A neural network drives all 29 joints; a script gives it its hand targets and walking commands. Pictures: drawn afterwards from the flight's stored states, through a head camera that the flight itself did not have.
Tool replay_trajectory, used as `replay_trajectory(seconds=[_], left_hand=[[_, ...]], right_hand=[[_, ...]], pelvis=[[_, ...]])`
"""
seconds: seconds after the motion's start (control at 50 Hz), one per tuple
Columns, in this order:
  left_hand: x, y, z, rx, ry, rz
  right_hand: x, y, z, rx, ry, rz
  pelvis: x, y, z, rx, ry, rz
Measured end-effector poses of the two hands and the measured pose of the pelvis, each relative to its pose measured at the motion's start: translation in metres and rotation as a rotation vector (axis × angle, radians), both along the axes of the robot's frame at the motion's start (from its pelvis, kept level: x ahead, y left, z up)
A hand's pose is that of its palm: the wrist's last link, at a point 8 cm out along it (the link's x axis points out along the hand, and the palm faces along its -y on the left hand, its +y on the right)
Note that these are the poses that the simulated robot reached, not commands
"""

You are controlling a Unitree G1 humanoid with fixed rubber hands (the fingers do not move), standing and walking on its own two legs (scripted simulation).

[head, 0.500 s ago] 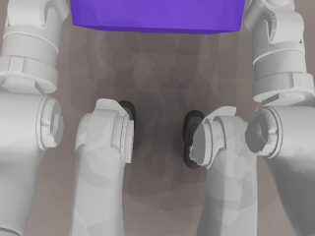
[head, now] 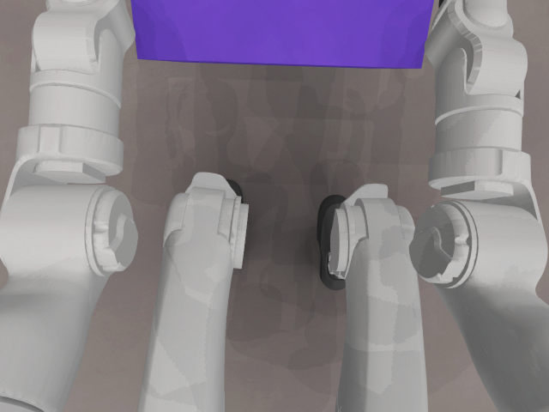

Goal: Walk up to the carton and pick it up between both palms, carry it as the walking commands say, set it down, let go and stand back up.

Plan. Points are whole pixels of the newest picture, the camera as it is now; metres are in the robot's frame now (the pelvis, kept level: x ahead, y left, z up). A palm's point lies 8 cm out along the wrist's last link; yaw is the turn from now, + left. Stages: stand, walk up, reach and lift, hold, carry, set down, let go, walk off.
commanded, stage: reach and lift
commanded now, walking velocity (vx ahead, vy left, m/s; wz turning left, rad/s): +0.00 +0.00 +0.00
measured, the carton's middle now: out of the picture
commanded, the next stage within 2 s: none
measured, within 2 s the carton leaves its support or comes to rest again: neither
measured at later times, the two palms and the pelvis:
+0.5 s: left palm out of the picture +0.52 +0.21 -0.05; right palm out of the picture +0.54 -0.15 -0.04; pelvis -0.01 +0.00 +0.05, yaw +0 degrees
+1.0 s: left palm out of the picture +0.51 +0.20 +0.05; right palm out of the picture +0.52 -0.16 +0.06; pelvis +0.03 -0.01 +0.10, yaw +1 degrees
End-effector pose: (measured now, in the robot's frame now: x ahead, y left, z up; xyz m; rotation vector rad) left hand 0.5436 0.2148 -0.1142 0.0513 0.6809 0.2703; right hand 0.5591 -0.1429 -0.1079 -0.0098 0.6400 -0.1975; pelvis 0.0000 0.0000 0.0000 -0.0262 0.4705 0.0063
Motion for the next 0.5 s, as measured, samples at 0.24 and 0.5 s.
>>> replay_trajectory(seconds=[0.24, 0.5], left_hand=[[-0.004, -0.012, 0.024, 0.002, -0.019, -0.018], [-0.02, -0.007, 0.066, 0.024, -0.006, -0.013]], right_hand=[[-0.006, -0.013, 0.03, -0.024, -0.021, -0.003], [-0.021, -0.008, 0.063, 0.001, -0.009, -0.003]], pelvis=[[-0.005, 0.002, 0.025, 0.002, -0.031, 0.0], [-0.009, -0.004, 0.048, 0.01, -0.08, 0.004]])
